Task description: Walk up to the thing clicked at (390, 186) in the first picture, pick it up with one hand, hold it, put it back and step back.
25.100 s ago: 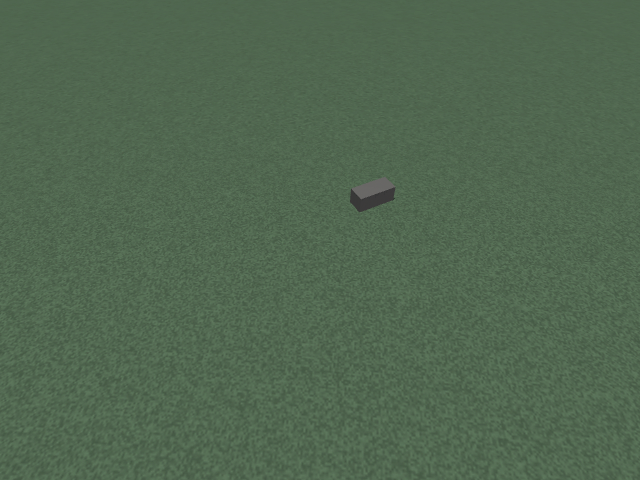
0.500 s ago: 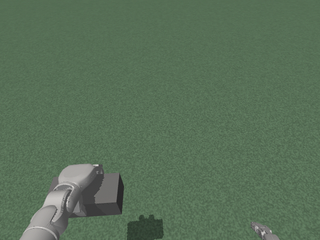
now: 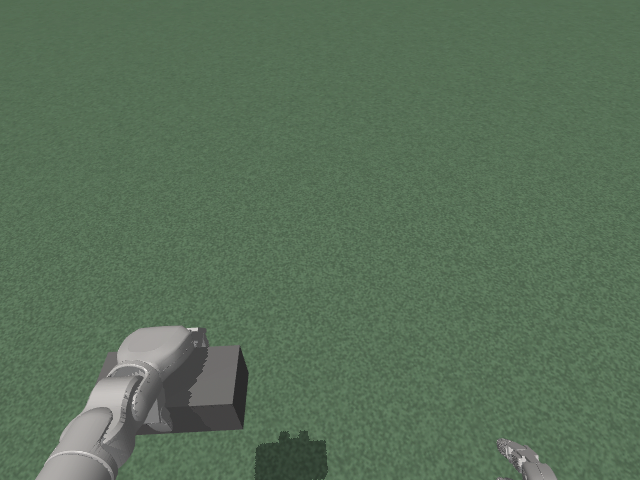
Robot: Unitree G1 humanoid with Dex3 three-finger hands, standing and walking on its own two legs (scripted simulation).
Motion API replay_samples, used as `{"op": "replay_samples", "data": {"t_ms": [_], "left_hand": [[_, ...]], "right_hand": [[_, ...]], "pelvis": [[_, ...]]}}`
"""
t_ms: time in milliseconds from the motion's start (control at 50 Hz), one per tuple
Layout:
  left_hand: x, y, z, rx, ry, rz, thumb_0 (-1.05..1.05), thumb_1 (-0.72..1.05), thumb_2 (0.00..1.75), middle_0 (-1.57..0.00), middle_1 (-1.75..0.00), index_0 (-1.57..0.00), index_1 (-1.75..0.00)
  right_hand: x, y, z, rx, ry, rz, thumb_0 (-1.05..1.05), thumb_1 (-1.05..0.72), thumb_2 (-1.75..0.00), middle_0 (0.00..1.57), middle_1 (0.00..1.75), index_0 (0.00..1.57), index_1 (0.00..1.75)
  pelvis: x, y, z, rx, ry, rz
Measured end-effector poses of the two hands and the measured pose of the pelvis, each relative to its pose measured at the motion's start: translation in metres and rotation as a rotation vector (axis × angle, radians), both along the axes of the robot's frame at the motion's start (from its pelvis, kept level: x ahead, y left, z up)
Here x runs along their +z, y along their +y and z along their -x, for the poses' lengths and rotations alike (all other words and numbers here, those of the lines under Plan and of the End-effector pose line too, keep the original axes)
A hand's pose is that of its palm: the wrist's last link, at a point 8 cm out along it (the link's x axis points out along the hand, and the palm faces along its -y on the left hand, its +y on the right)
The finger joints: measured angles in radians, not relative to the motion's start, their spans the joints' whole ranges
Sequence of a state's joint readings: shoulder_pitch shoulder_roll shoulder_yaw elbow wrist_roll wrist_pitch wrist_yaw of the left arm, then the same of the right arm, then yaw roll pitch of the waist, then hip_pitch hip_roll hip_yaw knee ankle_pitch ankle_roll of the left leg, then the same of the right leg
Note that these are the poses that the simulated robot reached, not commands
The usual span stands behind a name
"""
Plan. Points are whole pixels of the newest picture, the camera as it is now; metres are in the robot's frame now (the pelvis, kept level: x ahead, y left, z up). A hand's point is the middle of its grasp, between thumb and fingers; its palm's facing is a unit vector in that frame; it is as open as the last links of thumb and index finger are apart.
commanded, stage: hold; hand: left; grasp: from above
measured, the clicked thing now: (175, 390) +0.29 +0.22 -0.08
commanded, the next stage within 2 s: crouch in 0.24 s
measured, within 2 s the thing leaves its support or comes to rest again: neither
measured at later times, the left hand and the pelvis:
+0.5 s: hand (169, 383) +0.29 +0.22 -0.05, palm faces -0.48 -0.04 -0.88, open 11.5 cm; pelvis +0.00 +0.00 +0.00, yaw +0 degrees
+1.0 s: hand (207, 405) +0.33 +0.23 -0.26, palm faces -0.43 +0.06 -0.90, open 11.5 cm; pelvis -0.04 +0.00 -0.14, yaw +1 degrees
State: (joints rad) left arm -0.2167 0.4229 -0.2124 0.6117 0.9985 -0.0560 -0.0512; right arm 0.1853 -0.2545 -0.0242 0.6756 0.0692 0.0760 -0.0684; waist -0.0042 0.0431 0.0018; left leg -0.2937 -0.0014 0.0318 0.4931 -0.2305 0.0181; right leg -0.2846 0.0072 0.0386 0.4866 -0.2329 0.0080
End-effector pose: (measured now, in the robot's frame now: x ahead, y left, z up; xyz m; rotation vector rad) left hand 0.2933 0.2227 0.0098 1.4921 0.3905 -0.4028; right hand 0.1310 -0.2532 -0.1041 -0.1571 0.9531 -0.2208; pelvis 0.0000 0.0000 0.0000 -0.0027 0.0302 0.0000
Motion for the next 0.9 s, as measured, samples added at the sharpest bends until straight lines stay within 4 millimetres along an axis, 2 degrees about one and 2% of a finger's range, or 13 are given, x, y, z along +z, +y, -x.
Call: {"op": "replay_samples", "data": {"t_ms": [420, 540, 640, 720, 800, 900], "left_hand": [[-0.001, 0.0, -0.002, 0.004, -0.008, -0.003, 0.0, -0.27, 0.71, -0.57, -0.75, -0.58, -0.7], [-0.013, -0.001, 0.0, 0.01, -0.003, -0.003, 0.0, -0.26, 0.72, -0.55, -0.76, -0.57, -0.71], [-0.04, -0.001, 0.001, -0.005, 0.001, -0.016, 0.0, -0.27, 0.73, -0.55, -0.76, -0.56, -0.71], [-0.072, -0.001, -0.001, -0.023, 0.001, -0.04, 0.0, -0.27, 0.74, -0.54, -0.77, -0.56, -0.72], [-0.11, 0.0, -0.008, -0.041, -0.021, -0.062, 0.0, -0.26, 0.74, -0.54, -0.77, -0.56, -0.72], [-0.16, 0.0, -0.023, -0.045, -0.05, -0.081, 0.0, -0.26, 0.72, -0.55, -0.76, -0.56, -0.71]], "right_hand": [[-0.001, -0.002, 0.004, -0.009, 0.021, 0.0, 0.01, -0.89, -0.9, 0.2, 0.3, 0.2, 0.3], [-0.001, -0.003, 0.006, -0.007, 0.027, 0.004, 0.01, -0.89, -0.9, 0.2, 0.3, 0.2, 0.3], [-0.009, -0.008, 0.013, 0.012, 0.066, 0.025, 0.01, -0.89, -0.9, 0.2, 0.3, 0.21, 0.3], [-0.025, -0.016, 0.027, 0.02, 0.117, 0.05, 0.01, -0.89, -0.9, 0.2, 0.3, 0.21, 0.3], [-0.051, -0.026, 0.048, 0.014, 0.175, 0.079, 0.01, -0.89, -0.9, 0.2, 0.3, 0.21, 0.3], [-0.094, -0.035, 0.083, -0.011, 0.259, 0.116, 0.0, -0.89, -0.9, 0.2, 0.3, 0.21, 0.3]], "pelvis": [[0.001, 0.0, -0.001, 0.001, 0.003, 0.0], [-0.001, -0.001, 0.0, 0.007, 0.014, -0.001], [-0.008, -0.003, 0.005, 0.016, 0.061, 0.002], [-0.025, -0.003, 0.01, 0.022, 0.132, 0.009], [-0.052, -0.003, 0.018, 0.022, 0.217, 0.018], [-0.094, -0.001, 0.03, 0.021, 0.321, 0.026]]}}
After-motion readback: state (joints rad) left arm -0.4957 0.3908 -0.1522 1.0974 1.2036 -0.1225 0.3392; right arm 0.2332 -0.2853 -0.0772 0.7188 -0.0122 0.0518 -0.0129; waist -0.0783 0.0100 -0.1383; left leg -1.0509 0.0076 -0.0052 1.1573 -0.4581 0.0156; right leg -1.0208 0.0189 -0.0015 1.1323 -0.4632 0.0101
